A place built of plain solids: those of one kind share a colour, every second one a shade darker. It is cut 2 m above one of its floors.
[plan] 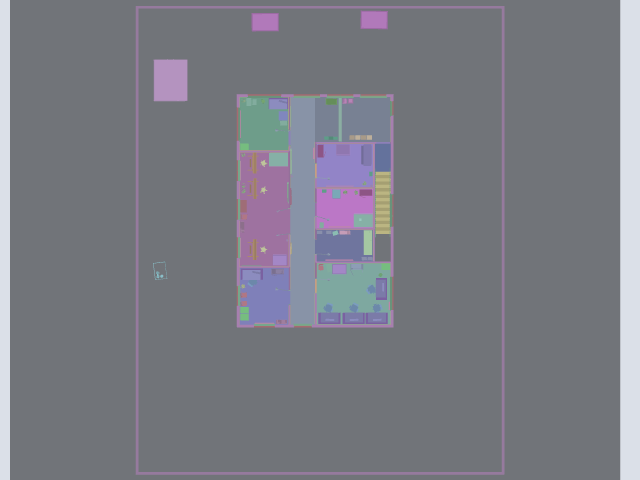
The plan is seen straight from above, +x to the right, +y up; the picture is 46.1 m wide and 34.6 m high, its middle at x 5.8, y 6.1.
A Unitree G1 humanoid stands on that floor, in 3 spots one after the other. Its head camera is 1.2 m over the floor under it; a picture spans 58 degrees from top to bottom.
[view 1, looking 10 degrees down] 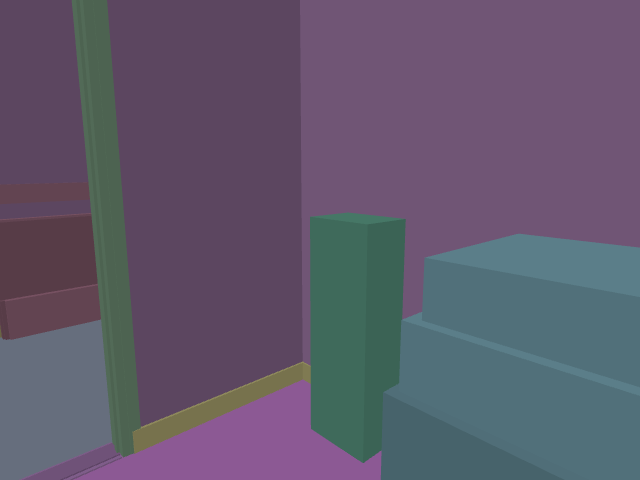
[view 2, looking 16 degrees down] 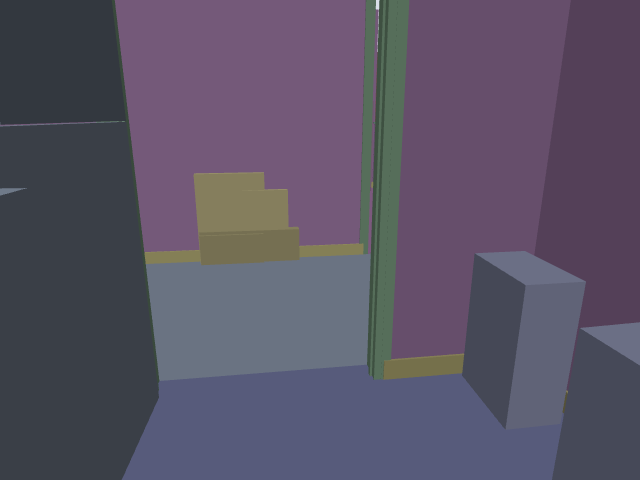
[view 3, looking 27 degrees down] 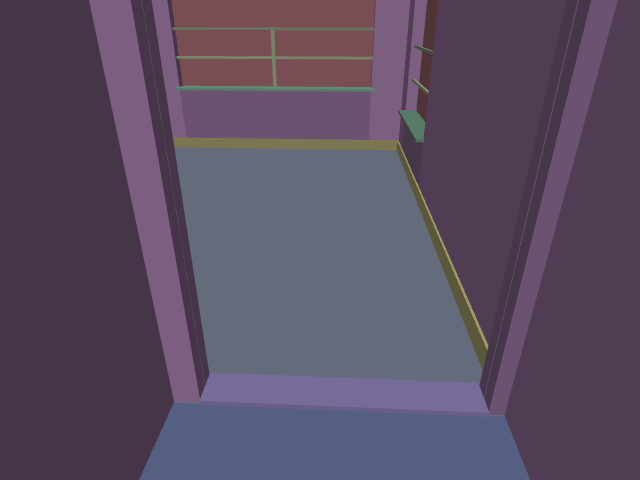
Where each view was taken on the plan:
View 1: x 7.30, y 8.30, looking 137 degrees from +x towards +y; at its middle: paper_boxes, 1.79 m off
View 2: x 7.30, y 5.60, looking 172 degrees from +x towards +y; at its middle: wall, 3.83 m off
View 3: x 10.33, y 11.97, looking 93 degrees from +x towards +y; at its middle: raised_floor_gallery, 2.64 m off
